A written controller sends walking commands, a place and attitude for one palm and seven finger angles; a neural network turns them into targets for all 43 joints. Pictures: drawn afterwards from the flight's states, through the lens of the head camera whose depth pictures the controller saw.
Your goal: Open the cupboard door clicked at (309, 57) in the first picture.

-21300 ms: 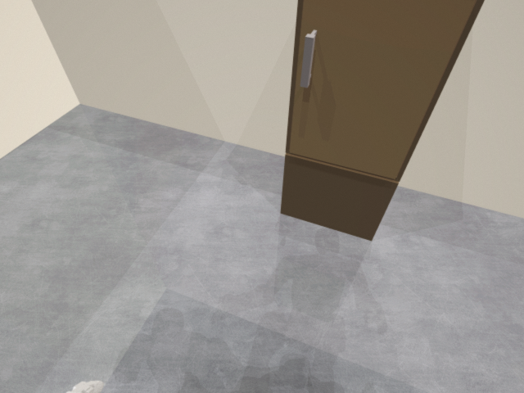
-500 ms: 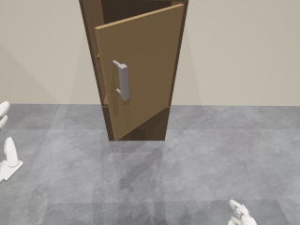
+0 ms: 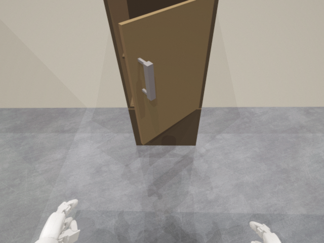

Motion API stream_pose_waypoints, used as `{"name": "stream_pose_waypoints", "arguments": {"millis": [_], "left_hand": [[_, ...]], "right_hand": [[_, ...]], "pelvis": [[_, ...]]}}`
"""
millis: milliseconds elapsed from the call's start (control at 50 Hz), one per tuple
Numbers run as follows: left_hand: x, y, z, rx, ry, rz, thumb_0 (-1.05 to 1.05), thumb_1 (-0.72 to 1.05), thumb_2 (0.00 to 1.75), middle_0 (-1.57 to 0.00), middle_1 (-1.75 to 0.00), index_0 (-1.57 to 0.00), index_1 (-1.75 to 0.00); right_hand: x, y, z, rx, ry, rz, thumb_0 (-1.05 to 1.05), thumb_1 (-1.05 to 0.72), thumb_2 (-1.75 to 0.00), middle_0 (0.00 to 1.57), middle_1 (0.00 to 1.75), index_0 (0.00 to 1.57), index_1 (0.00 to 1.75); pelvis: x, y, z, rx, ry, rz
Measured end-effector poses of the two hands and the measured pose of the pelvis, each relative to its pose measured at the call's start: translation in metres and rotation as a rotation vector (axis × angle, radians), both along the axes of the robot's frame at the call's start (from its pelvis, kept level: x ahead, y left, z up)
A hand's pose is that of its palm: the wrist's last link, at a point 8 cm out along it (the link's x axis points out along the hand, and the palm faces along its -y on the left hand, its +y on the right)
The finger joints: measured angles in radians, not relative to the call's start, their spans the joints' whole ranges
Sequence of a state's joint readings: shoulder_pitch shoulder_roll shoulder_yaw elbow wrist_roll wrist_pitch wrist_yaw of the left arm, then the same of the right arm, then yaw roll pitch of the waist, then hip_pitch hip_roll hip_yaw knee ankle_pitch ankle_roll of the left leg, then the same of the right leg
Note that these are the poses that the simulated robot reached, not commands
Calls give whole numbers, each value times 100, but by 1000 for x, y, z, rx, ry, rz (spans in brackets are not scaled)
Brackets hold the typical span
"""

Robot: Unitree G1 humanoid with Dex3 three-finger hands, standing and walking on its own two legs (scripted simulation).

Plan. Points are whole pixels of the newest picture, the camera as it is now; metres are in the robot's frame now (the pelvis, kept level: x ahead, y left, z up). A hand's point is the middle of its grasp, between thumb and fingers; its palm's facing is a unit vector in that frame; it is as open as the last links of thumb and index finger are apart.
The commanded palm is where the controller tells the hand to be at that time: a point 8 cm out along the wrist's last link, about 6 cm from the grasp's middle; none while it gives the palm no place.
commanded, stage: let the arm hang, fingers relaxed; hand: left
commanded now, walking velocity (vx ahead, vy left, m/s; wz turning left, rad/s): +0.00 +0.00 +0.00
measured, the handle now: (146, 79) +0.64 +0.09 +0.06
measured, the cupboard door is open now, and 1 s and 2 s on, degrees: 42 42 42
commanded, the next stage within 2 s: look to check the result in 0.92 s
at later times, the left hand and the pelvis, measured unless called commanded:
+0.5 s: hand out of the picture -0.03 +0.20 -0.16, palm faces +0.00 -0.96 -0.28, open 7.3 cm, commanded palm none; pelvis +0.00 -0.02 +0.01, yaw +0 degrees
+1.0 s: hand out of the picture +0.08 +0.17 -0.15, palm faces -0.02 -0.97 -0.26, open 7.3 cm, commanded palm none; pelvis +0.02 -0.03 +0.01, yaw +0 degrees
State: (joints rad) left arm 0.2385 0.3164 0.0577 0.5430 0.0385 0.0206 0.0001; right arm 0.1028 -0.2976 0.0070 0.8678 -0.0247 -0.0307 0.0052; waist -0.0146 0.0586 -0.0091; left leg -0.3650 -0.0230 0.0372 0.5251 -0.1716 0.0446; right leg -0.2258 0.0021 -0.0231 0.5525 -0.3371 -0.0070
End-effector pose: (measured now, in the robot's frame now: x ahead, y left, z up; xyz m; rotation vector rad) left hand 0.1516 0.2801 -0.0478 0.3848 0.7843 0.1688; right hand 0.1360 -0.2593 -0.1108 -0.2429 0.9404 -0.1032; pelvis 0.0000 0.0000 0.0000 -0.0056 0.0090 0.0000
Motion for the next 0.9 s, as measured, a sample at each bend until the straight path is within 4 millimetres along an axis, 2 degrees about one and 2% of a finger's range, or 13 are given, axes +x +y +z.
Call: {"name": "stream_pose_waypoints", "arguments": {"millis": [60, 100, 140, 200, 240, 280, 340, 440, 580, 760, 900], "left_hand": [[-53, -28, -55, -108, 272, 24, 1, 91, 90, -20, -30, -20, -30], [-89, -46, -78, -172, 413, 45, 1, 91, 90, -20, -30, -20, -30], [-122, -61, -90, -222, 524, 71, 1, 91, 90, -20, -30, -20, -30], [-164, -74, -97, -264, 645, 127, 1, 91, 90, -20, -30, -21, -30], [-184, -76, -96, -270, 698, 164, 1, 91, 90, -20, -30, -21, -30], [-199, -73, -94, -260, 735, 195, 1, 91, 90, -20, -30, -21, -30], [-210, -65, -88, -228, 758, 227, 1, 91, 90, -20, -30, -21, -30], [-201, -46, -79, -156, 727, 245, 1, 91, 90, -20, -30, -21, -30], [-154, -33, -69, -91, 597, 216, 0, 91, 90, -20, -30, -20, -30], [-92, -46, -65, -105, 450, 154, 0, 91, 90, -20, -30, -20, -30], [-75, -61, -69, -135, 434, 127, 0, 91, 90, -20, -30, -20, -30]], "right_hand": [[-31, -13, -2, -34, 108, -38, 0, -90, -90, 20, 30, 21, 30], [-54, -20, -2, -59, 191, -62, 0, -90, -90, 20, 30, 20, 30], [-77, -25, -2, -80, 276, -84, 0, -90, -90, 20, 30, 20, 30], [-107, -29, -2, -97, 390, -111, 0, -90, -90, 20, 30, 20, 30], [-123, -28, -4, -96, 448, -123, 0, -91, -90, 20, 30, 20, 30], [-135, -24, -6, -87, 488, -133, 0, -91, -90, 20, 30, 20, 29], [-144, -17, -11, -60, 516, -140, 0, -91, -90, 20, 30, 20, 29], [-140, -2, -22, 2, 501, -139, 0, -90, -90, 20, 30, 20, 30], [-115, 9, -32, 65, 426, -126, 0, -90, -90, 20, 30, 20, 30], [-90, -3, -28, 56, 360, -123, 0, -90, -90, 20, 30, 20, 30], [-86, -20, -22, 18, 359, -138, 0, -91, -90, 20, 30, 20, 30]], "pelvis": [[-1, -3, 2, 1, -13, -2], [-1, -5, 4, 0, -19, -2], [-1, -7, 6, -3, -21, 0], [0, -9, 8, -6, -23, 5], [1, -10, 9, -7, -24, 8], [2, -11, 9, -8, -27, 11], [2, -13, 10, -8, -31, 12], [3, -15, 10, -4, -36, 10], [6, -18, 11, 2, -42, 2], [14, -24, 12, 9, -45, -1], [20, -28, 13, 11, -43, -6]]}}
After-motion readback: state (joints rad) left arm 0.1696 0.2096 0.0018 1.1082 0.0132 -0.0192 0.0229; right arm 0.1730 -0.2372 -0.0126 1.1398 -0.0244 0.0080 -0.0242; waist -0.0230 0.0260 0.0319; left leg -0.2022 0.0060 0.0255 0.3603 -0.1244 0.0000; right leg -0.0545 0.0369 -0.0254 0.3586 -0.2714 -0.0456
